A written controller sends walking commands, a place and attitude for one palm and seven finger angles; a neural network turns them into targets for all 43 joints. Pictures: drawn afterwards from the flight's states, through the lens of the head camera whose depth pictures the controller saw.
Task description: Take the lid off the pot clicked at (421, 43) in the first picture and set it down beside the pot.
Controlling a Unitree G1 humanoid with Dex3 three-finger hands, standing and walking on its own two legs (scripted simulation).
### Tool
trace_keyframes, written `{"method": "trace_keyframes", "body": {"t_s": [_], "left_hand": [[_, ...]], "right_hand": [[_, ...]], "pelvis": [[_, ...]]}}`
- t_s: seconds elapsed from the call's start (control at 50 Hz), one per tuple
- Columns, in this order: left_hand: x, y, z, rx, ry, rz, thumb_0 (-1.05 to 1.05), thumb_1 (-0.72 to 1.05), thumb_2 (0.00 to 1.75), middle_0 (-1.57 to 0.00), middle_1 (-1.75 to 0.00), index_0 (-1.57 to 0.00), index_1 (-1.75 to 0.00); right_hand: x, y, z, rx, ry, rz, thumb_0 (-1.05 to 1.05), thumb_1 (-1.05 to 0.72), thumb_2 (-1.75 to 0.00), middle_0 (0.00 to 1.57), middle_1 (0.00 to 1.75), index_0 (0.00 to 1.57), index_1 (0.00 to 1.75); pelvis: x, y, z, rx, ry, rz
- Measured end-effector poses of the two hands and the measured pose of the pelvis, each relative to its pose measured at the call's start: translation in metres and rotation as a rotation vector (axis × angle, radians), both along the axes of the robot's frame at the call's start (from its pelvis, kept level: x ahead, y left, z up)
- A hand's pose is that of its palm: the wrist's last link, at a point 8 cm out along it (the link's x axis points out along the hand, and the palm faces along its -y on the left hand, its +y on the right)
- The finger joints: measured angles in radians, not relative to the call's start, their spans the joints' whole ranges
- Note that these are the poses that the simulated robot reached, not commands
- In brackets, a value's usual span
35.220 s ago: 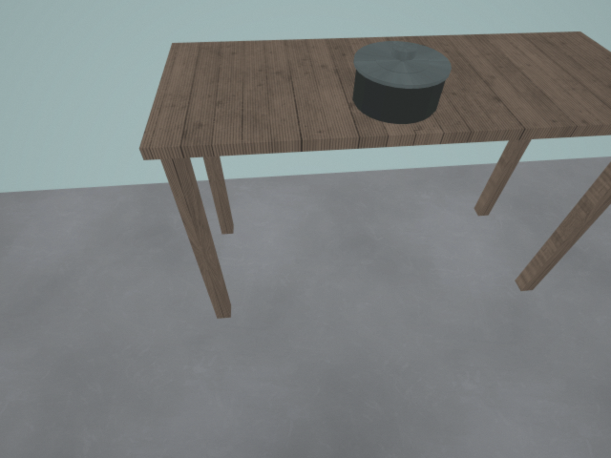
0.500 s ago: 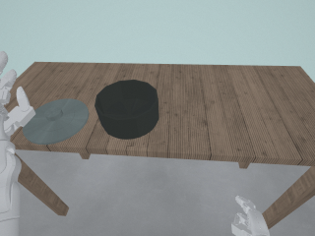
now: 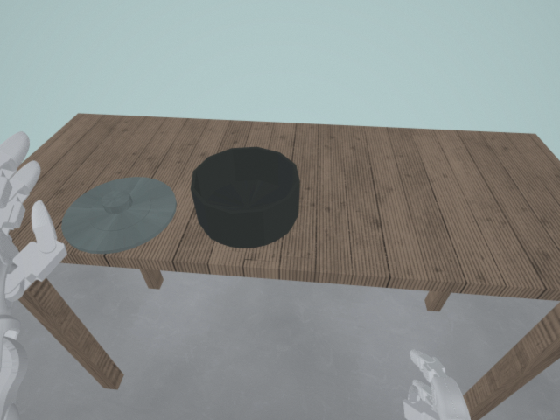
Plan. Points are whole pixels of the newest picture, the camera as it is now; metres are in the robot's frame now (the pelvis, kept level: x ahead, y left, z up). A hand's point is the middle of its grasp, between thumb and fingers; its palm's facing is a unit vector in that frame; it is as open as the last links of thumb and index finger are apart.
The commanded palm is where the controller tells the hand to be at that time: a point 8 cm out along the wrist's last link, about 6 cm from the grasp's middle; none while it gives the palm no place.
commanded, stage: draw the hand back to the body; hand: left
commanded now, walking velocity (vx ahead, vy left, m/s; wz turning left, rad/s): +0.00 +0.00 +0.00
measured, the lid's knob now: (117, 201) +0.46 +0.38 +0.05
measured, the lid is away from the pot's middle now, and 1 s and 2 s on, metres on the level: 0.25 0.25 0.25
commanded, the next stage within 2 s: step back with the hand held close in 0.24 s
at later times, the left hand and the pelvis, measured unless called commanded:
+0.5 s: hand (22, 261) +0.17 +0.26 +0.24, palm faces +0.48 -0.79 -0.38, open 7.4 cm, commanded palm +0.11 +0.30 +0.23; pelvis -0.02 +0.02 +0.00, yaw +0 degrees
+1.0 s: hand out of the picture +0.13 +0.28 +0.22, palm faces +0.43 -0.78 -0.45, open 7.4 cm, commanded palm +0.06 +0.33 +0.23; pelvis -0.07 +0.05 -0.02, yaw -1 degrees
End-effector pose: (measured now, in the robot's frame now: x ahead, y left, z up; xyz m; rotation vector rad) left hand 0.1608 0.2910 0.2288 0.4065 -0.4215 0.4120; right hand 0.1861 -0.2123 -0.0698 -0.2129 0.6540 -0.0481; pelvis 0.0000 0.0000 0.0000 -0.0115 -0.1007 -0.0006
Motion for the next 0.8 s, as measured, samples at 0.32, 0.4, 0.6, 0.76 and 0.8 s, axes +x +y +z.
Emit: {"method": "trace_keyframes", "body": {"t_s": [0.32,0.4,0.6,0.76,0.8], "left_hand": [[-0.035,0.005,-0.002,0.006,-0.009,0.027,0.02,0.89,0.90,-0.21,-0.30,-0.21,-0.30],[-0.035,0.006,0.002,0.044,-0.010,0.025,0.02,0.89,0.90,-0.21,-0.30,-0.21,-0.30],[-0.015,0.012,-0.008,0.130,0.032,-0.083,0.01,0.89,0.90,-0.21,-0.30,-0.21,-0.30],[-0.029,0.022,-0.018,0.203,0.102,-0.153,0.02,0.89,0.90,-0.22,-0.30,-0.21,-0.30],[-0.039,0.022,-0.012,0.228,0.071,-0.148,0.02,0.88,0.90,-0.22,-0.30,-0.21,-0.30]], "right_hand": [[-0.005,0.021,0.002,0.000,-0.022,0.043,0.02,-0.90,-0.90,0.21,0.30,0.20,0.30],[-0.008,0.022,0.003,-0.001,-0.019,0.043,0.02,-0.90,-0.90,0.21,0.30,0.20,0.30],[-0.032,0.003,0.003,-0.050,0.053,-0.086,0.01,-0.90,-0.90,0.21,0.30,0.20,0.30],[-0.067,0.006,0.006,-0.092,0.093,-0.144,0.01,-0.90,-0.90,0.20,0.30,0.20,0.30],[-0.074,0.010,0.004,-0.092,0.087,-0.134,0.01,-0.90,-0.90,0.20,0.30,0.20,0.30]], "pelvis": [[-0.012,0.009,-0.001,-0.007,-0.016,0.015],[-0.014,0.010,-0.001,-0.013,-0.002,0.009],[-0.020,0.031,-0.005,-0.028,0.076,-0.015],[-0.036,0.043,-0.010,-0.014,0.094,-0.028],[-0.041,0.044,-0.011,-0.015,0.098,-0.025]]}}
